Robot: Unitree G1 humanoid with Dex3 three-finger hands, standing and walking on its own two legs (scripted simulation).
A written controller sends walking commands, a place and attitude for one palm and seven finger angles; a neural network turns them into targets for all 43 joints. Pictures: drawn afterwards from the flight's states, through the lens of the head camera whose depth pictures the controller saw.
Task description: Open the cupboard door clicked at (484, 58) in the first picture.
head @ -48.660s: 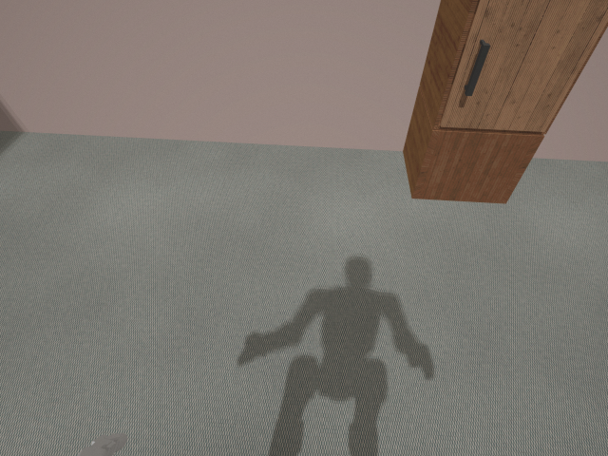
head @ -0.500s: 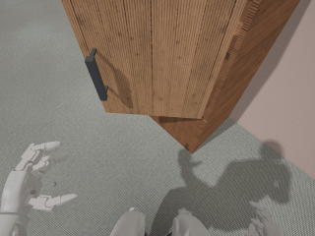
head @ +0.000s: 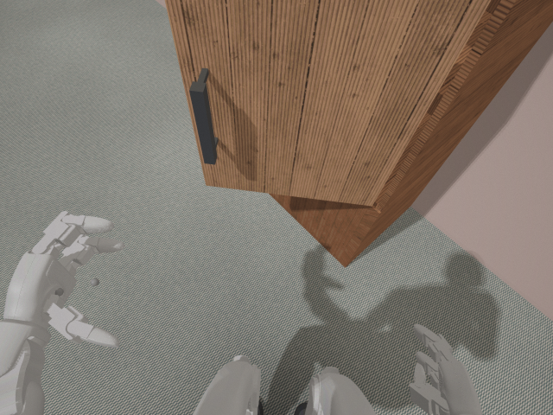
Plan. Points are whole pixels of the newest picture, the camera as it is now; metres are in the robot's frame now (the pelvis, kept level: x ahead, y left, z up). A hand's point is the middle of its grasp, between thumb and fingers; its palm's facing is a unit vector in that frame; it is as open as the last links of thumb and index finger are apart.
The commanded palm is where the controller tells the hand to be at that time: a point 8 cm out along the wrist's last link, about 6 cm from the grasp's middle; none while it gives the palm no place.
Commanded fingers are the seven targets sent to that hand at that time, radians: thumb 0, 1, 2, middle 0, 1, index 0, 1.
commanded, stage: raise the hand with hooked fingers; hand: left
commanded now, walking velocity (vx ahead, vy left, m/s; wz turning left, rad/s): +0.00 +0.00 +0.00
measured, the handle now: (207, 119) +0.58 +0.18 +0.01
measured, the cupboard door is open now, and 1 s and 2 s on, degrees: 42 42 42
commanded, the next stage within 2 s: move the hooked fingers beside the handle in 0.58 s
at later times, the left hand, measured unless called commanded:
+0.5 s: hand (83, 265) +0.29 +0.28 +0.03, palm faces -0.01 -1.00 -0.07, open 14.0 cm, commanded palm +0.27 +0.33 +0.03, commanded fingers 0.00 -0.50 0.30 -0.30 -1.20 -0.30 -1.20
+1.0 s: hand (107, 233) +0.34 +0.27 +0.03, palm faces -0.04 -1.00 -0.05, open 14.0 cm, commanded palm +0.33 +0.32 +0.03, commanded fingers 0.00 -0.50 0.30 -0.30 -1.20 -0.30 -1.20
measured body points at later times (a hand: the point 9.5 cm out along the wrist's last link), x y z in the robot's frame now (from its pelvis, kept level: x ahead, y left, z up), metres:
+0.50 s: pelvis +0.00 +0.01 +0.00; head +0.11 +0.04 +0.43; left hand +0.28 +0.34 +0.04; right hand +0.17 -0.25 -0.08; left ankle +0.03 +0.05 -0.63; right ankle +0.03 -0.10 -0.63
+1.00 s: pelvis +0.00 -0.01 -0.01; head +0.12 +0.02 +0.42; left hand +0.33 +0.33 +0.03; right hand +0.16 -0.27 -0.10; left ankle +0.03 +0.05 -0.63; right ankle +0.03 -0.10 -0.63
